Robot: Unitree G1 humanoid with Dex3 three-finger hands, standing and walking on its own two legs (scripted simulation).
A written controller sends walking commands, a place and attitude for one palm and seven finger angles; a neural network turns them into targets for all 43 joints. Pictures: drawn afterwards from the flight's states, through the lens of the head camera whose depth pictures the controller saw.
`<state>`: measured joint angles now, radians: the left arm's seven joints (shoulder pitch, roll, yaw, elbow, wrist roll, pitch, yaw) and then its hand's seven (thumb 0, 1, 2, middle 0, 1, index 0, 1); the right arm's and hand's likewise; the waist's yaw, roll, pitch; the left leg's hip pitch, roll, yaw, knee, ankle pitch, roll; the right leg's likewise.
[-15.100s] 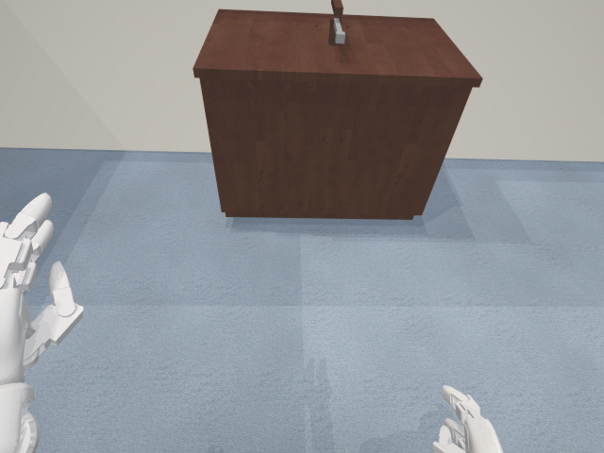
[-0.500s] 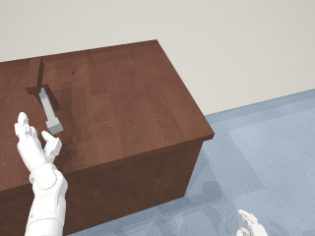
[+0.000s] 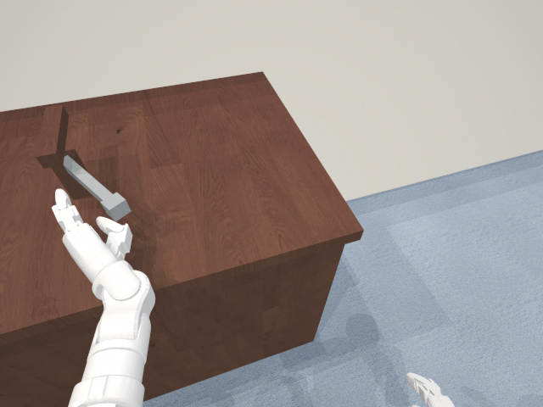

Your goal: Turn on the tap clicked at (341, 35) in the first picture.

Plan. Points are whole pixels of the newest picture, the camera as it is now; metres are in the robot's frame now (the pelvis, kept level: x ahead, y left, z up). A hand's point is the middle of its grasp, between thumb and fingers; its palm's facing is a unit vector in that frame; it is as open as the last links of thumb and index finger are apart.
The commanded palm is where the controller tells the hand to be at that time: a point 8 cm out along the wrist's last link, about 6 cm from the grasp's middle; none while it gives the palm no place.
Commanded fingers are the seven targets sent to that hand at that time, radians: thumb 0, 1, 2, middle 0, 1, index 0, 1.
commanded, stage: push the lever round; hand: left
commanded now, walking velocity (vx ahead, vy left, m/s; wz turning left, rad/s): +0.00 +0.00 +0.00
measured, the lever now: (116, 206) +0.39 +0.26 +0.08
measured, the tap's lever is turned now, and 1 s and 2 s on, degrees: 31 57 86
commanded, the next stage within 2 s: lift the hand up off the lever in 1.40 s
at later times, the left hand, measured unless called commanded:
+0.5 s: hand (148, 214) +0.38 +0.21 +0.07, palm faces +0.80 -0.59 -0.07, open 7.8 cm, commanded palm +0.34 +0.23 +0.07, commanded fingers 0.00 0.90 0.90 -0.15 -0.15 -0.15 -0.15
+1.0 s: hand (165, 197) +0.43 +0.20 +0.06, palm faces +0.84 -0.53 -0.10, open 7.9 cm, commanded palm +0.37 +0.21 +0.07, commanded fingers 0.00 0.90 0.90 -0.15 -0.15 -0.15 -0.15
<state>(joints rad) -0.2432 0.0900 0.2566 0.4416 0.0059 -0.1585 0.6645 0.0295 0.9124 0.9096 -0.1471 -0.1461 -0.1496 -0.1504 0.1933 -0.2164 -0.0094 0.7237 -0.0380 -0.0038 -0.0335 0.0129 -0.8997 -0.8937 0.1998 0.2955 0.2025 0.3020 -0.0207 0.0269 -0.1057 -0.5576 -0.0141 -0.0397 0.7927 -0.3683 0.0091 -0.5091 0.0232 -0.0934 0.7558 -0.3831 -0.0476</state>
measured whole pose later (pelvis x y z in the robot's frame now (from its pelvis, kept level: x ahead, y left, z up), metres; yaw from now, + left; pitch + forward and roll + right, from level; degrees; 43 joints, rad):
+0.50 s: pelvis +0.00 -0.01 +0.00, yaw +1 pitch +9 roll -1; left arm -0.42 0.04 0.28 0.62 0.06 -0.15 0.82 0.02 0.91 0.91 -0.15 -0.15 -0.15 -0.15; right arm 0.18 -0.20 -0.02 0.75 -0.07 0.02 0.00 0.01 -0.90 -0.89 0.20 0.30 0.20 0.30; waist -0.03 0.03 -0.13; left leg -0.59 -0.01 -0.05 0.80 -0.36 0.00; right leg -0.54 0.03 -0.11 0.77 -0.39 -0.06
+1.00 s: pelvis +0.01 -0.01 -0.01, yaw +0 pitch +12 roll -1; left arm -0.61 0.04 0.40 0.81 0.11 -0.15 0.91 0.02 0.90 0.91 -0.15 -0.15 -0.14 -0.15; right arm 0.25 -0.20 -0.04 0.79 -0.11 0.02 0.05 0.01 -0.90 -0.89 0.20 0.30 0.20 0.30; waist -0.07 0.03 -0.15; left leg -0.66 -0.01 -0.05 0.83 -0.38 -0.01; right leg -0.62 0.03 -0.11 0.80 -0.41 -0.07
